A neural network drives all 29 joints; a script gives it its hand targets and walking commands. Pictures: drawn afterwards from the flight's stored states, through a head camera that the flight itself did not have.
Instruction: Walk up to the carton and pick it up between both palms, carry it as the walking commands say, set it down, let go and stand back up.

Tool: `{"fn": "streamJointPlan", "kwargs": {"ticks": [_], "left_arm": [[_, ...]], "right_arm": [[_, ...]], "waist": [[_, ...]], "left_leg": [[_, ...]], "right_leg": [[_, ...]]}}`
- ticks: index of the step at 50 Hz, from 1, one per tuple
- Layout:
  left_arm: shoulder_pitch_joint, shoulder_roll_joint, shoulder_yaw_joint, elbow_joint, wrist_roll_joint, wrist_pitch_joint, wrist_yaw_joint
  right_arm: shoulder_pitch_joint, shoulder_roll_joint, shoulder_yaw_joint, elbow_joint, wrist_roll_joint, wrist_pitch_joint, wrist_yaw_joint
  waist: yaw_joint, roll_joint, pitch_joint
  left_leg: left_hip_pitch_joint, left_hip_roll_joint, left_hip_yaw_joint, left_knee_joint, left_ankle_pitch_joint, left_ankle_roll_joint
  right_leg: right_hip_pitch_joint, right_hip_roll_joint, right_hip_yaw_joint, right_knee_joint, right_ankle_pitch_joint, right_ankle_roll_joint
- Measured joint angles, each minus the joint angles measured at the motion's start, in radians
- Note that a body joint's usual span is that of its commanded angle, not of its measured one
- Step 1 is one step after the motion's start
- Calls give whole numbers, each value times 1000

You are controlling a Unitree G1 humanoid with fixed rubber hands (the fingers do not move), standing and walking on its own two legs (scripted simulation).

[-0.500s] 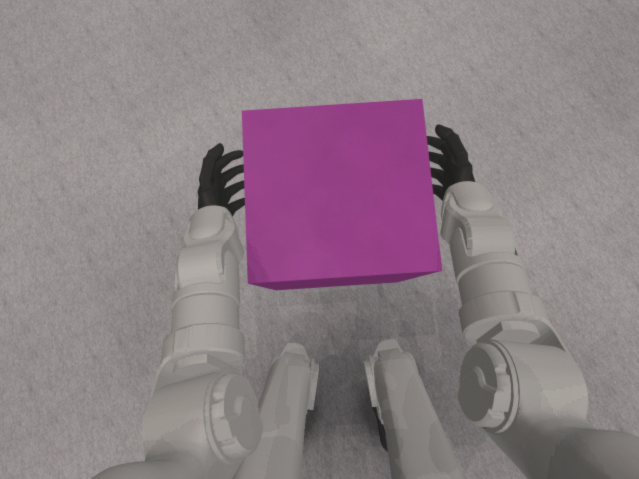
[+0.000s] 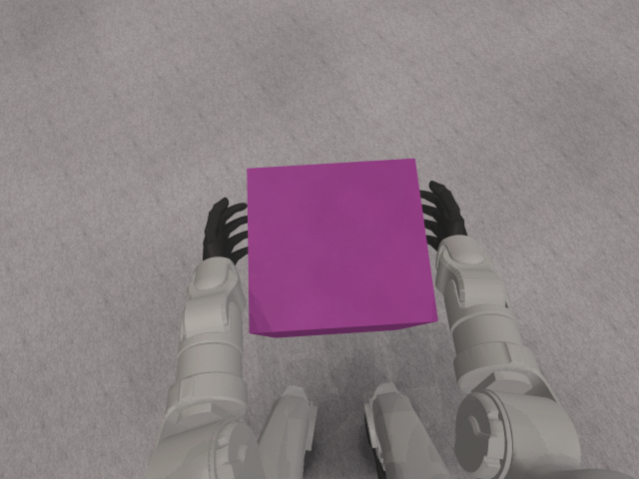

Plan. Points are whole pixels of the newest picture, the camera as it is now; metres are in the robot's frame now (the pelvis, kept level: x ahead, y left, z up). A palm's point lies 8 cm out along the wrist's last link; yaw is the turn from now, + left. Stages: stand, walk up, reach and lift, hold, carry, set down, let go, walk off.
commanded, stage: reach and lift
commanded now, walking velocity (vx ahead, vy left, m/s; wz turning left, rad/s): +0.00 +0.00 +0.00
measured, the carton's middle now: (333, 262) +0.40 +0.01 -0.12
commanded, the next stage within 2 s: none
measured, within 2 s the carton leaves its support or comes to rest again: neither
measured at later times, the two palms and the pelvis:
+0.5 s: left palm (199, 258) +0.36 +0.16 +0.03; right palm (467, 236) +0.38 -0.14 +0.02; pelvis +0.02 +0.00 +0.06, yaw -1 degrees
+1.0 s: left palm (165, 251) +0.34 +0.16 +0.10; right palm (492, 229) +0.36 -0.14 +0.09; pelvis +0.03 +0.00 +0.09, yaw -1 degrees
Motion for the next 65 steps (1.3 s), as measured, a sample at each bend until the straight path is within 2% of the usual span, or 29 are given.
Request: {"fn": "streamJointPlan", "kwargs": {"ticks": [19,35,52,65], "left_arm": [[115,-33,-20,-54,37,17,-18],[185,-34,-51,-90,50,71,-31],[244,-13,-108,-107,51,194,-37],[271,-4,-151,-181,44,324,-38]], "right_arm": [[121,39,8,-61,-30,14,16],[202,69,24,-118,-58,67,18],[287,84,64,-173,-69,189,5],[325,87,99,-253,-56,311,2]], "waist": [[4,-2,44],[15,3,93],[17,10,113],[13,8,144]], "left_leg": [[288,16,-8,-247,81,10],[558,32,-9,-440,141,15],[853,46,-18,-592,178,20],[1031,50,-22,-657,193,22]], "right_leg": [[287,-12,17,-244,79,-5],[554,-24,27,-429,136,-10],[850,-35,21,-581,170,-18],[1028,-42,12,-641,181,-23]]}}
